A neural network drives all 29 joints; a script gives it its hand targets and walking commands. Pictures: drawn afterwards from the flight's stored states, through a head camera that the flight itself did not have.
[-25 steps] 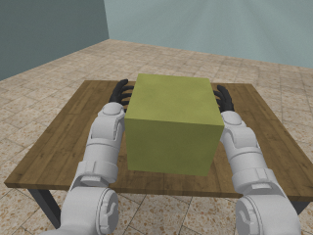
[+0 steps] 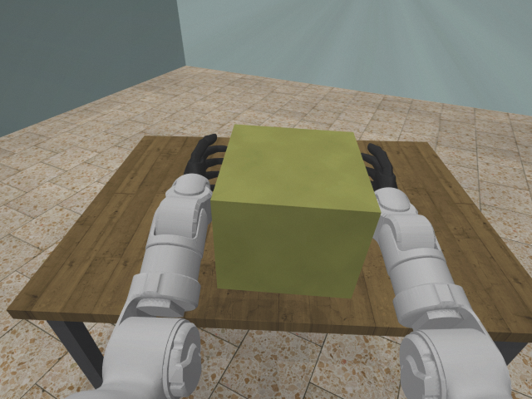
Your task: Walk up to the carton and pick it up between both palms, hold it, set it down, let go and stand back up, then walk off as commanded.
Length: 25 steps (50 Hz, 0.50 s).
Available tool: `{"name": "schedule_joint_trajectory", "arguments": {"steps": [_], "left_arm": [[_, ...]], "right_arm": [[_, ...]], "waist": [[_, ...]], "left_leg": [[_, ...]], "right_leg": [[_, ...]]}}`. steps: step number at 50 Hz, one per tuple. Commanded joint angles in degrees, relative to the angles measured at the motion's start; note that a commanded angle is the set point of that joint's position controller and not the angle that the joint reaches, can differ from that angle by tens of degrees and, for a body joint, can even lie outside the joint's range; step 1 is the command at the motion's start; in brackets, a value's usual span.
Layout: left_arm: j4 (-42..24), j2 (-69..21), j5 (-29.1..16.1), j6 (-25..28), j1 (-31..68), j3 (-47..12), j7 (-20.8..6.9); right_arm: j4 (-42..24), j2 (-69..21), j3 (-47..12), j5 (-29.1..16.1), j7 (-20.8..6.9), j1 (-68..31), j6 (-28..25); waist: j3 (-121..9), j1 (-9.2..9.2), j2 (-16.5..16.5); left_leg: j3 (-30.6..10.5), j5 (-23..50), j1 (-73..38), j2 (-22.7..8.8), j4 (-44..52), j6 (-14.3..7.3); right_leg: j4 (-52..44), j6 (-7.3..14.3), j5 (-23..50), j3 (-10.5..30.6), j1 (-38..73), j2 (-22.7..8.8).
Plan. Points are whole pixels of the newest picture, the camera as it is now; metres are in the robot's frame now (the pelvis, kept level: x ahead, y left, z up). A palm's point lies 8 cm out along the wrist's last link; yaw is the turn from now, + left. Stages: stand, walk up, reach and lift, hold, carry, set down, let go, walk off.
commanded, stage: hold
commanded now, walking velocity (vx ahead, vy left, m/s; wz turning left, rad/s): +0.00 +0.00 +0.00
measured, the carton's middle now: (289, 206) +0.36 +0.00 +0.18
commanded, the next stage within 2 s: set down in 0.20 s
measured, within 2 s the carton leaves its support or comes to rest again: neither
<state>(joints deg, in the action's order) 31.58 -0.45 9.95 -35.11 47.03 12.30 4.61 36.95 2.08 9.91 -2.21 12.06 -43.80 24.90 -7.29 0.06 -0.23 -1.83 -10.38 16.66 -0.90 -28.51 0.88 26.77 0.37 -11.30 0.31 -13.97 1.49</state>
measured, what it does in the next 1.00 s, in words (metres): stands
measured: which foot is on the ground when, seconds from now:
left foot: down 0.00-1.00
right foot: down 0.00-1.00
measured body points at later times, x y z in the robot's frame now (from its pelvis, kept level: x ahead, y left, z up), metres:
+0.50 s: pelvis +0.00 +0.00 +0.00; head -0.06 +0.01 +0.45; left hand +0.40 +0.15 +0.22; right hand +0.41 -0.13 +0.20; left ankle +0.05 +0.12 -0.74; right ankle +0.03 -0.12 -0.74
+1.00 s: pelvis +0.04 +0.00 +0.00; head +0.01 +0.01 +0.45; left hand +0.44 +0.13 +0.16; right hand +0.43 -0.15 +0.14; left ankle +0.05 +0.12 -0.74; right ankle +0.03 -0.12 -0.74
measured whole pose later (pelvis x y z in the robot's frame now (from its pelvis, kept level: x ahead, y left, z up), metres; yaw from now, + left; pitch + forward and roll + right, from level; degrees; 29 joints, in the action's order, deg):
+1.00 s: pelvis +0.04 +0.00 +0.00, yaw +0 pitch +0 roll -1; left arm 33.5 -5.7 14.3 -19.4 42.1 16.9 3.3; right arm 41.7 0.8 11.5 -2.0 10.8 -37.2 5.8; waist -3.4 0.1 -0.6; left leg -1.8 -12.3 13.7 -0.9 -26.6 0.9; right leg 23.6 0.4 -12.6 0.3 -10.4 1.4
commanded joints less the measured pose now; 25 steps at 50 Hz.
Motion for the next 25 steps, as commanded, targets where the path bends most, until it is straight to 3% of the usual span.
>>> {"name": "schedule_joint_trajectory", "arguments": {"steps": [1, 2, 5, 6, 7, 8, 10, 11, 12, 13, 15, 16, 17, 18, 19, 20, 22, 23, 24, 25], "left_arm": [[-14.4, -41.1, -7.7, 4.1, 41.5, -22.8, -7.9], [-13.2, -40.5, -7.5, 3.9, 41.7, -22.2, -8.0], [-14.4, -42.3, -8.3, 3.8, 42.8, -23.9, -8.0], [-13.1, -40.9, -7.5, 3.8, 42.5, -22.2, -8.1], [-13.2, -41.5, -7.4, 3.6, 42.3, -23.2, -8.1], [-15.5, -42.2, -8.5, 4.0, 42.5, -24.6, -8.0], [-14.1, -39.8, -7.3, 4.2, 43.3, -21.3, -8.3], [-15.1, -40.6, -4.3, 4.1, 42.2, -18.7, -8.7], [-15.0, -40.0, -5.1, 3.9, 41.9, -18.7, -8.9], [-16.0, -40.9, -5.6, 4.6, 43.5, -19.3, -8.8], [-16.3, -40.9, -5.7, 5.8, 44.5, -19.6, -9.3], [-13.3, -39.8, -3.9, 6.1, 43.5, -16.2, -10.2], [-12.6, -39.0, -3.5, 7.3, 45.8, -16.3, -10.7], [-12.5, -39.2, -2.8, 8.3, 46.2, -15.5, -10.4], [-8.6, -38.7, -1.7, 8.4, 44.3, -13.0, -10.5], [-6.8, -38.1, -1.4, 9.5, 42.5, -12.0, -11.2], [-1.8, -36.4, 1.1, 10.9, 41.3, -9.2, -12.1], [0.7, -35.6, 1.9, 11.8, 41.1, -7.6, -12.7], [2.1, -36.1, 1.7, 12.1, 38.9, -8.4, -12.9], [4.7, -34.4, 3.3, 12.5, 39.0, -6.3, -13.4]], "right_arm": [[-19.3, -44.7, -29.1, -14.0, -5.2, -58.5, -4.6], [-17.9, -43.7, -28.2, -13.9, -5.1, -58.5, -4.2], [-17.6, -42.4, -27.0, -13.0, -5.3, -58.1, -4.7], [-15.2, -42.8, -26.6, -12.6, -5.3, -57.0, -4.2], [-16.6, -42.2, -26.4, -12.9, -5.4, -58.0, -4.6], [-19.2, -42.7, -27.9, -13.7, -5.5, -58.3, -4.8], [-15.1, -43.1, -26.5, -12.6, -5.4, -55.9, -4.0], [-14.9, -45.5, -26.3, -13.4, -5.2, -56.4, -4.3], [-17.5, -44.6, -26.8, -13.1, -4.8, -56.8, -4.4], [-21.8, -45.8, -27.7, -12.9, -4.9, -61.2, -5.4], [-18.5, -43.9, -25.3, -11.8, -4.9, -59.9, -6.9], [-15.0, -42.7, -23.3, -9.9, -5.5, -58.9, -7.8], [-14.0, -42.3, -21.1, -7.8, -5.9, -59.7, -8.7], [-14.4, -42.6, -21.0, -7.4, -6.8, -59.5, -10.2], [-11.6, -40.8, -18.1, -5.6, -7.3, -59.7, -10.6], [-11.0, -41.0, -17.6, -3.9, -7.7, -57.7, -12.0], [-7.9, -39.8, -13.4, -0.8, -8.7, -56.9, -14.7], [-4.9, -38.3, -11.7, 1.0, -9.2, -55.5, -16.0], [-5.0, -37.1, -9.5, 1.8, -9.3, -54.3, -16.6], [-2.4, -36.3, -7.5, 4.3, -9.6, -53.2, -17.5]], "waist": [[-23.2, 2.42, -3.5], [-21.3, 2.62, -4.1], [-22.8, 3.92, -1.8], [-20.1, 3.87, -4.1], [-21.6, 3.79, -2.3], [-25.3, 3.31, -2.8], [-20.6, 3.23, -3.9], [-22.1, 3.36, -1.6], [-22.4, 3.61, -3.2], [-25.7, 2.51, -3.9], [-24.1, 4.76, -1.0], [-20.8, 3.68, -0.5], [-21.5, 4.26, -1.6], [-22.6, 2.47, -1.3], [-19.2, 3.29, -1.4], [-18.7, 2.46, -3.5], [-17.0, 2.07, -3.8], [-13.8, 3.41, -5.1], [-13.8, 3.47, -4.1], [-11.3, 3.16, -4.7]], "left_leg": [[-0.2, 4.1, -12.1, 3.6, 9.0, -3.1], [-0.1, 2.6, -11.5, 3.7, 9.8, -3.2], [0.1, 4.3, -12.7, 3.3, 9.5, -2.2], [-0.4, 2.1, -12.2, 3.2, 10.0, -2.8], [-0.6, 3.0, -12.7, 3.1, 9.6, -2.5], [-0.1, 4.8, -14.4, 2.9, 9.1, -2.4], [0.0, 2.1, -12.2, 3.2, 9.7, -3.1], [2.1, 4.6, -15.4, 4.3, 10.7, -3.5], [2.2, 3.3, -14.8, 4.7, 10.8, -3.6], [1.6, 4.8, -13.5, 4.3, 10.6, -4.0], [1.4, 6.3, -13.8, 4.2, 10.1, -2.5], [2.0, 4.6, -12.8, 4.3, 11.1, -2.5], [1.9, 2.0, -12.4, 4.0, 11.2, -2.7], [2.0, 1.1, -12.9, 3.3, 11.4, -2.5], [2.6, -1.0, -12.5, 3.4, 12.3, -2.8], [2.6, -2.0, -12.3, 2.8, 12.6, -3.2], [3.7, -3.6, -11.4, 3.0, 12.9, -3.5], [3.8, -5.6, -9.7, 3.1, 14.0, -3.7], [4.0, -6.2, -10.8, 2.4, 14.3, -2.9], [4.2, -9.1, -10.0, 2.9, 14.5, -3.6]], "right_leg": [[-10.2, -3.6, 9.3, 1.2, 12.9, 0.5], [-10.8, -3.7, 7.8, 1.3, 12.5, 0.7], [-10.8, -2.9, 7.7, 0.5, 12.5, 1.0], [-11.1, -3.3, 5.6, 0.6, 11.2, 1.0], [-10.6, -3.0, 5.9, 0.3, 11.0, 0.9], [-10.8, -2.9, 7.7, 0.5, 12.0, 1.6], [-11.1, -3.4, 5.7, 1.0, 11.4, 0.6], [-10.8, -3.4, 9.4, 0.0, 15.9, 0.2], [-10.8, -3.6, 9.5, 0.2, 17.7, 0.1], [-10.2, -3.5, 11.3, 0.3, 18.9, 0.2], [-9.7, -3.6, 13.7, -0.7, 16.9, -0.1], [-10.8, -3.8, 9.9, -1.0, 16.8, -0.5], [-10.8, -3.6, 6.7, -1.3, 16.1, -0.2], [-10.2, -3.2, 3.4, -1.6, 14.6, 0.1], [-11.2, -3.0, 0.1, -1.6, 12.9, -0.2], [-11.6, -3.2, -1.6, -1.7, 13.0, -0.2], [-12.2, -3.2, -4.6, -2.0, 13.1, -0.5], [-12.1, -3.5, -6.8, -2.3, 14.1, -0.7], [-12.7, -2.8, -8.8, -3.5, 12.5, -0.2], [-13.3, -2.6, -12.3, -3.0, 11.8, -0.6]]}}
